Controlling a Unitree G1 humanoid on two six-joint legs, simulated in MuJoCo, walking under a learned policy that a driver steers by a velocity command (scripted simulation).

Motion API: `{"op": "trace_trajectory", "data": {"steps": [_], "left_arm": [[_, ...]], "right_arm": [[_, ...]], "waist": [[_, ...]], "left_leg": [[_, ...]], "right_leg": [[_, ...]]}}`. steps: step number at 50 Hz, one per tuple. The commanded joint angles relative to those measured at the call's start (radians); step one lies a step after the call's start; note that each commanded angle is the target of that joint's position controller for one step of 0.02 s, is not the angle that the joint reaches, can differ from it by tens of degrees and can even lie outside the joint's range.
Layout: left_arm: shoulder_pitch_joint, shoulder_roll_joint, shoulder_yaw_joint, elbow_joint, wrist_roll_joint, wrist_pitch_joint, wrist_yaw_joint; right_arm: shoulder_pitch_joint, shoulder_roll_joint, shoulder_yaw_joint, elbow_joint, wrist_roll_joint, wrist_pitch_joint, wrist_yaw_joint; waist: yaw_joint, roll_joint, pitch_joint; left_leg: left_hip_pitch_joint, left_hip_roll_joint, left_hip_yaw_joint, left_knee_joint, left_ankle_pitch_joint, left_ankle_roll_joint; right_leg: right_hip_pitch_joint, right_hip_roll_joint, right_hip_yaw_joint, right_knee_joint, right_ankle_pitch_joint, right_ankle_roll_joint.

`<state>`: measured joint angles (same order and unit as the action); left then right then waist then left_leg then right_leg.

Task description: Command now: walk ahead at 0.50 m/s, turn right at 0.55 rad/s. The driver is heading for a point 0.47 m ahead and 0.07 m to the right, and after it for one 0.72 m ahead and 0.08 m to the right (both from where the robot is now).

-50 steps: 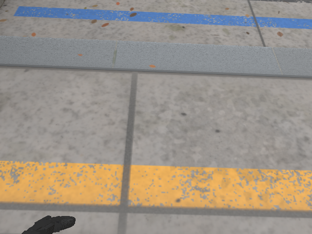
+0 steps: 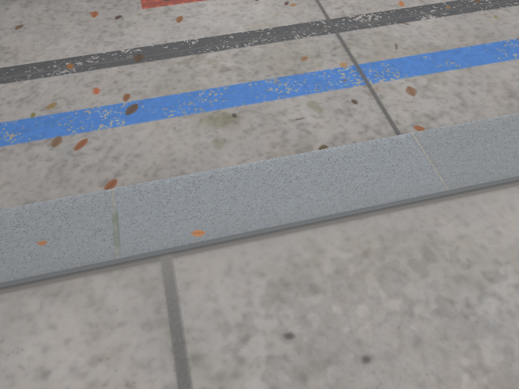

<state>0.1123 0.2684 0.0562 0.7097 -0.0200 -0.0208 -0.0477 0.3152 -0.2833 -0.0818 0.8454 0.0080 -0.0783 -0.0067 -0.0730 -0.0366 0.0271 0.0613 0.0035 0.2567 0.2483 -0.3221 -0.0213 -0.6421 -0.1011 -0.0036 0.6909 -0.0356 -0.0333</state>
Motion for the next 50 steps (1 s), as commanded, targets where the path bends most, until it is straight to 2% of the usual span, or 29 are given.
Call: {"op": "trace_trajectory", "data": {"steps": [1,3,4,5,6,7,8,9,10,11,14,19,21,23,26,27,28,29,30,31,32,33,35,39,43,45,46,48,50], "left_arm": [[-0.072,0.078,0.021,-0.108,0.001,-0.009,-0.013],[0.097,0.134,0.056,-0.078,-0.002,-0.004,-0.008],[0.27,0.203,0.094,-0.03,-0.005,0.001,0.007],[0.339,0.332,0.125,-0.017,-0.01,0.005,0.027],[0.322,0.336,0.111,-0.058,-0.007,-0.013,0.02],[0.313,0.25,0.085,-0.055,0.001,-0.028,0.011],[0.275,0.214,0.074,-0.05,0.002,-0.038,0.011],[0.203,0.179,0.063,-0.06,0.0,-0.04,0.013],[0.146,0.146,0.051,-0.077,0.007,-0.04,0.018],[0.118,0.137,0.046,-0.093,0.016,-0.04,0.022],[0.131,0.165,0.054,-0.089,0.011,-0.047,0.039],[0.197,0.177,0.058,-0.06,0.0,-0.038,0.061],[0.234,0.174,0.057,-0.039,-0.001,-0.038,0.062],[0.262,0.164,0.053,-0.016,0.0,-0.031,0.065],[0.252,0.155,0.051,-0.007,0.009,-0.017,0.073],[0.225,0.143,0.047,-0.014,0.008,-0.014,0.074],[0.22,0.113,0.036,-0.031,0.017,-0.016,0.073],[0.318,0.068,0.018,-0.037,0.025,-0.023,0.073],[0.442,0.073,0.013,-0.003,0.013,-0.024,0.069],[0.414,0.154,0.031,0.01,-0.002,-0.014,0.067],[0.308,0.174,0.038,-0.006,-0.006,0.003,0.071],[0.241,0.165,0.037,-0.019,0.003,0.02,0.076],[0.227,0.115,0.031,-0.025,0.014,0.048,0.083],[0.237,0.053,0.01,-0.002,0.022,0.045,0.087],[0.21,0.062,0.014,0.014,0.032,0.052,0.079],[0.157,0.103,0.017,-0.02,0.05,0.052,0.083],[0.124,0.169,0.033,-0.009,0.037,0.053,0.086],[0.121,0.088,0.018,0.001,0.042,0.039,0.08],[0.109,0.074,0.013,0.005,0.04,0.022,0.077]], "right_arm": [[-0.032,-0.202,-0.051,-0.048,0.017,0.009,-0.008],[-0.057,-0.22,-0.055,-0.053,0.027,0.025,-0.012],[-0.048,-0.194,-0.042,-0.058,0.022,0.026,-0.015],[0.017,-0.087,-0.007,-0.105,-0.023,0.012,-0.011],[0.004,-0.056,0.016,-0.134,-0.016,-0.028,0.001],[-0.122,-0.141,-0.005,-0.158,0.029,-0.053,0.012],[-0.158,-0.135,0.0,-0.171,0.037,-0.066,0.014],[-0.152,-0.13,-0.001,-0.157,0.012,-0.069,0.005],[-0.136,-0.144,-0.01,-0.147,-0.007,-0.061,0.0],[-0.121,-0.144,-0.014,-0.144,-0.012,-0.048,0.003],[-0.131,-0.105,-0.006,-0.151,-0.024,-0.022,0.001],[-0.306,-0.059,0.018,-0.193,-0.015,-0.025,0.013],[-0.35,-0.062,0.021,-0.202,-0.005,-0.034,0.026],[-0.37,-0.081,0.015,-0.212,-0.012,-0.044,0.035],[-0.308,-0.108,0.001,-0.201,-0.025,-0.057,0.042],[-0.241,-0.113,-0.004,-0.181,-0.034,-0.062,0.04],[-0.167,-0.151,-0.013,-0.172,-0.05,-0.068,0.036],[-0.076,-0.21,-0.023,-0.168,-0.071,-0.066,0.032],[-0.008,-0.176,-0.02,-0.134,-0.046,-0.044,0.04],[-0.012,-0.14,-0.009,-0.134,-0.012,-0.028,0.045],[-0.082,-0.112,0.002,-0.144,-0.009,-0.015,0.043],[-0.156,-0.072,0.022,-0.152,-0.017,-0.007,0.042],[-0.246,-0.054,0.033,-0.147,-0.032,0.003,0.04],[-0.243,-0.085,0.023,-0.113,-0.03,0.012,0.028],[-0.256,-0.075,0.035,-0.091,-0.012,0.034,0.024],[-0.214,-0.034,0.053,-0.067,-0.026,0.035,0.029],[-0.164,-0.043,0.048,-0.064,-0.028,0.036,0.031],[-0.201,-0.059,0.045,-0.054,-0.025,0.043,0.022],[-0.186,-0.048,0.048,-0.037,-0.025,0.049,0.013]], "waist": [[0.034,0.1,0.041],[0.142,0.113,-0.069],[0.221,0.078,-0.161],[0.179,-0.166,-0.24],[0.154,-0.193,-0.404],[0.205,-0.07,-0.324],[0.179,-0.051,-0.209],[0.13,0.015,-0.136],[0.09,0.003,-0.102],[0.066,-0.015,-0.092],[0.053,-0.002,-0.074],[0.12,-0.044,-0.031],[0.147,-0.054,-0.024],[0.154,-0.058,-0.009],[0.119,-0.086,-0.044],[0.077,-0.082,-0.074],[0.047,-0.043,-0.156],[0.055,0.135,-0.31],[0.058,0.325,-0.443],[0.043,0.22,-0.395],[0.038,0.145,-0.267],[0.054,0.102,-0.179],[0.109,0.145,-0.101],[0.104,0.181,-0.162],[0.117,0.145,-0.14],[0.093,0.081,-0.084],[0.031,-0.039,-0.041],[0.064,-0.043,-0.007],[0.059,-0.051,-0.01]], "left_leg": [[0.022,0.305,-0.069,0.029,0.657,0.148],[0.001,0.27,-0.023,0.297,0.947,0.113],[-0.138,0.225,-0.002,0.542,0.865,0.073],[-0.552,0.109,-0.01,0.924,0.19,0.004],[-0.782,-0.043,-0.258,1.133,-0.297,-0.015],[-0.892,0.011,-0.346,1.162,-0.225,0.01],[-0.909,0.051,-0.333,1.098,-0.137,0.033],[-0.851,0.093,-0.334,1.009,-0.067,0.033],[-0.77,0.12,-0.337,0.936,-0.022,0.027],[-0.711,0.127,-0.339,0.905,0.006,0.02],[-0.677,0.107,-0.312,0.78,0.087,-0.024],[-0.628,0.044,-0.302,0.406,0.377,-0.049],[-0.587,0.032,-0.298,0.337,0.442,-0.042],[-0.587,0.018,-0.302,0.279,0.434,-0.018],[-0.517,-0.003,-0.295,0.22,0.378,0.035],[-0.419,-0.012,-0.273,0.168,0.441,0.058],[-0.245,0.063,-0.318,0.192,0.694,0.096],[0.095,0.274,-0.527,0.279,1.013,0.222],[0.246,0.424,-0.778,0.249,1.011,0.35],[0.176,0.4,-0.808,0.198,0.722,0.332],[0.05,0.358,-0.717,0.159,0.56,0.291],[-0.089,0.312,-0.636,0.12,0.487,0.267],[-0.306,0.233,-0.517,0.052,0.422,0.23],[-0.335,0.196,-0.408,0.059,0.566,0.244],[-0.395,0.167,-0.399,0.055,0.141,0.192],[-0.46,0.106,-0.378,0.081,-0.106,0.095],[-0.444,0.034,-0.312,0.092,-0.112,0.06],[-0.354,0.024,-0.283,0.15,-0.024,0.043],[-0.337,0.026,-0.279,0.176,0.061,0.052]], "right_leg": [[0.013,0.039,-0.059,-0.039,-0.118,-0.048],[0.262,0.132,-0.124,-0.083,-0.157,-0.099],[0.54,0.163,-0.096,-0.128,-0.101,-0.139],[0.89,-0.088,0.342,-0.155,-0.113,-0.273],[1.041,-0.241,0.837,-0.351,-0.296,-0.415],[1.003,-0.226,0.749,-0.409,-0.297,-0.35],[0.876,-0.191,0.612,-0.403,-0.243,-0.312],[0.726,-0.147,0.499,-0.4,-0.147,-0.276],[0.606,-0.113,0.42,-0.415,-0.048,-0.259],[0.533,-0.091,0.389,-0.438,0.0,-0.256],[0.439,-0.057,0.305,-0.466,0.131,-0.264],[0.403,0.004,0.235,-0.457,0.007,-0.199],[0.416,-0.017,0.251,-0.451,-0.038,-0.19],[0.477,-0.033,0.271,-0.383,0.062,-0.173],[0.566,-0.046,0.309,-0.249,0.228,-0.128],[0.566,-0.012,0.294,-0.174,0.304,-0.102],[0.515,0.048,0.264,-0.035,0.265,-0.06],[0.288,0.136,0.218,0.246,-0.079,0.005],[0.129,0.207,0.187,0.492,-0.673,0.058],[0.071,0.166,0.23,0.583,-0.655,0.069],[0.029,0.135,0.196,0.6,-0.591,0.08],[0.042,0.102,0.167,0.546,-0.542,0.087],[0.178,0.046,0.125,0.362,-0.47,0.092],[0.362,0.056,0.061,0.071,-0.34,0.095],[0.519,0.075,0.03,-0.18,-0.119,0.06],[0.551,-0.015,0.134,-0.265,-0.061,0.015],[0.458,-0.012,0.138,-0.244,-0.199,-0.016],[0.344,0.025,0.119,-0.279,-0.335,0.001],[0.357,0.031,0.111,-0.266,-0.212,0.023]]}}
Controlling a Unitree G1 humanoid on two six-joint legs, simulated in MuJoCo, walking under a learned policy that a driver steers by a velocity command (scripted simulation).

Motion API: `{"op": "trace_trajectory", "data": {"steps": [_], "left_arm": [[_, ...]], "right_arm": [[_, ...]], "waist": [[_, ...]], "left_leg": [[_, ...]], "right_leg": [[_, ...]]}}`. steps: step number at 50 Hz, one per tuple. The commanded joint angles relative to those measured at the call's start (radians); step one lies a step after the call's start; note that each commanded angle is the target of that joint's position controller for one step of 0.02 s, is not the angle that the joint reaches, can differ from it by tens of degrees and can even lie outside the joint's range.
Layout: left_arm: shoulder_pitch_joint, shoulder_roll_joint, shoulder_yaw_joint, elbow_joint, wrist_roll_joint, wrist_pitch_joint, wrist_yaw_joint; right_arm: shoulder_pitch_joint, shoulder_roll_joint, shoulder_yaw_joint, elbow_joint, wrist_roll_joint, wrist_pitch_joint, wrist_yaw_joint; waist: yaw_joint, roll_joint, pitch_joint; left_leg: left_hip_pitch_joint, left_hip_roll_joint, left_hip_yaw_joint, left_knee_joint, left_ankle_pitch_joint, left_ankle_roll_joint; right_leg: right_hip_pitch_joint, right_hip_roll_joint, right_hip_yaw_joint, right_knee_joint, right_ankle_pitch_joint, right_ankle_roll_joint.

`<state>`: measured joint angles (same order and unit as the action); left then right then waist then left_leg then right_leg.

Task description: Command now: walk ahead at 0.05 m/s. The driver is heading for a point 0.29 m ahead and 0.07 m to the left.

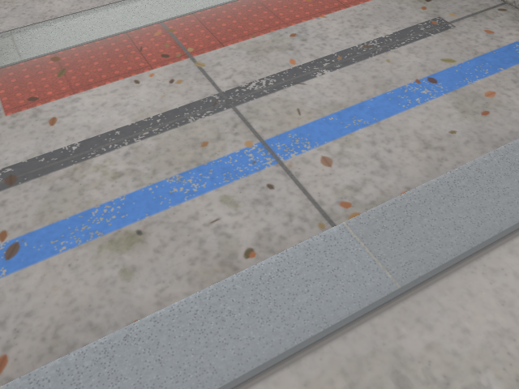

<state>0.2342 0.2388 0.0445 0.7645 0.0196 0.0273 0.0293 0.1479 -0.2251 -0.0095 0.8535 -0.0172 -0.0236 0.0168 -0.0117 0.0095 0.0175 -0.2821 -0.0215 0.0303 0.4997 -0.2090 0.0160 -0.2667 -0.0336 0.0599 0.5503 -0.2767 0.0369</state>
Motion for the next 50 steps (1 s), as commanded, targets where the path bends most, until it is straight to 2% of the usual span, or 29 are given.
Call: {"op": "trace_trajectory", "data": {"steps": [1,5,8,13,15,16,17,18,20,21,23,25,27,30,31,32,34,35,36,37,38,39,40,41,42,44,46,48,50], "left_arm": [[-0.004,0.103,0.025,-0.044,-0.002,-0.034,0.002],[0.025,0.16,0.051,-0.046,-0.013,-0.034,0.024],[0.057,0.178,0.065,-0.052,-0.015,-0.018,0.044],[-0.038,0.184,0.074,-0.091,-0.026,-0.013,0.06],[-0.041,0.186,0.079,-0.091,-0.026,-0.015,0.058],[-0.026,0.155,0.075,-0.11,-0.012,-0.019,0.055],[-0.127,0.132,0.063,-0.143,-0.004,-0.02,0.057],[-0.116,0.118,0.059,-0.142,-0.011,-0.025,0.054],[-0.068,0.137,0.065,-0.111,-0.021,-0.021,0.05],[-0.067,0.151,0.071,-0.105,-0.014,-0.022,0.055],[-0.061,0.131,0.068,-0.103,-0.016,-0.026,0.053],[-0.066,0.111,0.06,-0.106,-0.025,-0.036,0.04],[-0.106,0.104,0.053,-0.121,-0.028,-0.049,0.024],[-0.099,0.124,0.057,-0.122,-0.038,-0.077,0.003],[-0.084,0.126,0.059,-0.116,-0.043,-0.086,-0.003],[0.077,0.051,0.019,-0.071,0.075,-0.106,-0.038],[0.182,0.077,0.035,-0.04,0.055,-0.127,-0.046],[0.25,0.111,0.043,-0.021,0.053,-0.14,-0.044],[0.275,0.211,0.058,-0.036,0.057,-0.163,-0.036],[0.138,0.176,0.031,-0.055,0.069,-0.163,-0.043],[0.005,0.128,0.018,-0.093,0.034,-0.162,-0.044],[-0.04,0.082,0.006,-0.117,-0.001,-0.164,-0.041],[-0.035,0.047,-0.012,-0.118,-0.01,-0.168,-0.038],[-0.032,0.043,-0.018,-0.122,-0.004,-0.169,-0.031],[-0.033,0.059,-0.017,-0.136,0.006,-0.172,-0.023],[-0.036,0.098,-0.01,-0.141,0.003,-0.177,-0.033],[0.05,0.144,0.004,-0.092,-0.002,-0.174,-0.052],[0.138,0.187,0.023,-0.047,-0.008,-0.162,-0.07],[0.11,0.143,0.01,-0.035,-0.026,-0.155,-0.089]], "right_arm": [[-0.007,-0.103,-0.024,-0.035,0.002,-0.005,-0.011],[-0.061,-0.153,-0.045,-0.057,0.028,0.0,-0.011],[-0.063,-0.144,-0.055,-0.075,0.033,0.011,-0.009],[-0.012,-0.123,-0.068,-0.092,0.027,0.036,0.007],[0.006,-0.157,-0.083,-0.096,0.026,0.04,0.009],[0.012,-0.254,-0.111,-0.102,0.021,0.04,-0.001],[0.105,-0.289,-0.117,-0.098,0.005,0.033,0.001],[0.13,-0.272,-0.102,-0.101,-0.009,0.013,0.002],[0.023,-0.247,-0.098,-0.136,0.019,-0.003,-0.009],[-0.009,-0.234,-0.094,-0.144,0.031,0.004,-0.019],[-0.019,-0.224,-0.092,-0.15,0.031,0.024,-0.032],[0.012,-0.215,-0.094,-0.15,0.037,0.032,-0.044],[0.009,-0.225,-0.098,-0.161,0.041,0.034,-0.053],[0.009,-0.236,-0.103,-0.176,0.037,0.034,-0.05],[0.007,-0.234,-0.102,-0.18,0.04,0.036,-0.048],[-0.025,-0.165,-0.073,-0.225,-0.053,-0.023,0.0],[-0.056,-0.164,-0.076,-0.229,-0.033,-0.043,0.027],[-0.039,-0.133,-0.071,-0.239,-0.022,-0.05,0.027],[-0.039,-0.044,-0.051,-0.268,-0.029,-0.061,0.025],[-0.051,-0.04,-0.044,-0.253,-0.055,-0.066,0.017],[-0.008,-0.093,-0.056,-0.211,-0.05,-0.067,0.001],[0.036,-0.138,-0.075,-0.181,-0.052,-0.063,-0.013],[0.035,-0.138,-0.079,-0.175,-0.061,-0.062,-0.019],[0.022,-0.128,-0.076,-0.178,-0.073,-0.065,-0.011],[0.008,-0.115,-0.074,-0.175,-0.068,-0.065,0.01],[-0.007,-0.067,-0.059,-0.17,-0.038,-0.061,0.056],[-0.066,-0.026,-0.036,-0.173,-0.024,-0.053,0.079],[-0.086,-0.07,-0.044,-0.181,-0.018,-0.066,0.072],[-0.078,-0.095,-0.042,-0.168,0.0,-0.092,0.054]], "waist": [[-0.001,-0.092,-0.016],[0.027,-0.054,-0.041],[0.037,-0.087,-0.064],[0.0,-0.176,-0.078],[-0.007,-0.073,-0.063],[0.023,0.158,-0.071],[-0.064,0.28,-0.085],[-0.064,0.193,-0.151],[-0.011,0.05,-0.13],[0.0,0.04,-0.123],[0.013,0.078,-0.121],[0.002,0.098,-0.139],[-0.012,0.149,-0.111],[-0.007,0.174,-0.084],[0.004,0.17,-0.076],[0.055,0.01,-0.008],[0.125,0.011,-0.011],[0.136,-0.024,-0.039],[0.125,-0.137,-0.02],[0.059,-0.137,0.095],[0.011,-0.121,0.104],[-0.005,-0.122,0.018],[-0.004,-0.123,-0.007],[-0.004,-0.106,-0.012],[0.001,-0.09,-0.03],[-0.003,-0.044,-0.039],[0.03,-0.054,-0.035],[0.046,-0.076,-0.032],[0.004,-0.055,-0.056]], "left_leg": [[0.001,0.051,-0.057,-0.066,-0.009,0.018],[-0.06,0.041,-0.077,0.018,0.16,0.042],[-0.125,0.017,-0.071,0.126,0.178,0.036],[-0.15,0.016,-0.014,0.241,-0.136,0.03],[-0.033,0.035,-0.067,0.096,0.092,0.072],[0.043,0.157,-0.321,-0.029,0.305,0.156],[0.182,0.295,-0.601,-0.152,0.438,0.299],[0.248,0.341,-0.637,-0.151,0.452,0.334],[0.211,0.29,-0.506,-0.116,0.438,0.272],[0.183,0.261,-0.465,-0.123,0.392,0.241],[0.124,0.198,-0.412,-0.138,0.337,0.214],[0.13,0.16,-0.415,-0.185,0.023,0.208],[0.086,0.154,-0.462,-0.236,-0.227,0.212],[0.006,0.151,-0.512,-0.248,-0.328,0.213],[-0.023,0.144,-0.528,-0.246,-0.355,0.206],[-0.138,0.188,-0.583,-0.261,-0.382,0.204],[-0.3,0.07,-0.556,-0.134,-0.444,0.168],[-0.367,-0.01,-0.51,0.026,-0.415,0.12],[-0.597,-0.155,-0.355,0.297,-0.329,0.016],[-0.776,-0.063,-0.383,0.427,-0.243,0.0],[-0.782,-0.022,-0.322,0.528,-0.154,-0.008],[-0.662,-0.017,-0.237,0.584,-0.123,-0.021],[-0.595,-0.007,-0.202,0.606,-0.08,-0.021],[-0.532,0.006,-0.16,0.605,-0.038,-0.021],[-0.459,0.018,-0.099,0.61,-0.007,-0.032],[-0.325,0.073,-0.026,0.466,0.069,-0.075],[-0.186,0.083,0.022,0.263,0.069,-0.102],[-0.17,0.056,0.032,0.139,0.094,-0.078],[-0.043,0.044,0.019,-0.062,0.374,-0.011]], "right_leg": [[0.015,-0.035,0.035,-0.108,0.079,-0.042],[0.081,-0.041,0.008,-0.041,0.202,-0.062],[0.112,-0.115,0.055,-0.046,0.303,-0.114],[0.081,-0.285,0.139,-0.061,0.426,-0.197],[-0.018,-0.2,0.021,0.037,0.27,-0.114],[-0.138,-0.054,-0.131,0.242,0.11,-0.015],[-0.35,0.082,-0.096,0.471,-0.335,0.031],[-0.396,0.063,0.034,0.636,-0.421,0.023],[-0.415,0.03,0.058,0.679,-0.298,0.02],[-0.394,0.013,0.062,0.633,-0.234,0.024],[-0.319,0.032,0.035,0.548,-0.165,0.038],[-0.283,0.042,0.02,0.387,-0.113,0.04],[-0.225,0.056,0.012,0.247,-0.109,0.038],[-0.103,0.08,-0.003,0.094,-0.121,0.015],[-0.051,0.085,-0.008,0.036,-0.096,0.003],[0.04,0.07,-0.058,0.035,-0.104,-0.007],[0.303,0.028,-0.033,-0.138,-0.007,-0.038],[0.41,-0.067,0.063,-0.159,-0.059,-0.115],[0.461,-0.318,0.523,-0.321,-0.375,-0.371],[0.359,-0.421,0.756,-0.443,-0.559,-0.436],[0.311,-0.396,0.651,-0.463,-0.525,-0.379],[0.28,-0.314,0.494,-0.453,-0.404,-0.322],[0.257,-0.241,0.358,-0.442,-0.24,-0.278],[0.216,-0.192,0.243,-0.431,-0.051,-0.254],[0.162,-0.158,0.15,-0.424,0.132,-0.25],[0.069,-0.114,0.008,-0.376,0.414,-0.235],[0.018,-0.096,-0.053,-0.313,0.54,-0.211],[0.1,-0.151,0.002,-0.233,0.647,-0.238],[0.117,-0.141,0.011,-0.146,0.708,-0.192]]}}
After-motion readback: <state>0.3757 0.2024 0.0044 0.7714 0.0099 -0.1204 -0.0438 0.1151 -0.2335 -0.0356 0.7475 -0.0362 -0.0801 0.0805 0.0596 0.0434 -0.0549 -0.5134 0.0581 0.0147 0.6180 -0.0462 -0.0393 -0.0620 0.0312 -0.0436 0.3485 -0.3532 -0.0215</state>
